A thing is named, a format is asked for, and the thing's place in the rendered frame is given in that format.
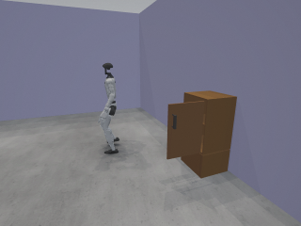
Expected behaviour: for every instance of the robot left hand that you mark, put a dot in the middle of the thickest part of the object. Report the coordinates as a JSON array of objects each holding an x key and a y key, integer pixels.
[{"x": 103, "y": 117}]

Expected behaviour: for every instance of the robot left forearm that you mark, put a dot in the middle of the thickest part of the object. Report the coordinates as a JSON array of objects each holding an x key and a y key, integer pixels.
[{"x": 109, "y": 102}]

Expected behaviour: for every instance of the cupboard door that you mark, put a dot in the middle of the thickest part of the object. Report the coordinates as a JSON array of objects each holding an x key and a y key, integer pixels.
[{"x": 186, "y": 138}]

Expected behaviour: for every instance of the robot left upper arm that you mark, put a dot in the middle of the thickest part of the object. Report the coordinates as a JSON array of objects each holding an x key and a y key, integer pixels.
[{"x": 109, "y": 83}]

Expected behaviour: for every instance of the handle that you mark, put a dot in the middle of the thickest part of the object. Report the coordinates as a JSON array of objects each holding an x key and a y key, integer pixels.
[{"x": 174, "y": 121}]

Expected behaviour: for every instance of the robot torso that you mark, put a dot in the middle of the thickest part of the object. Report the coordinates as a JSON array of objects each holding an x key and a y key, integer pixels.
[{"x": 114, "y": 104}]

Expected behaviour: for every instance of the left robot shin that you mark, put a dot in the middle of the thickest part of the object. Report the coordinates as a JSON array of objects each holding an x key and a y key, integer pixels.
[{"x": 109, "y": 138}]

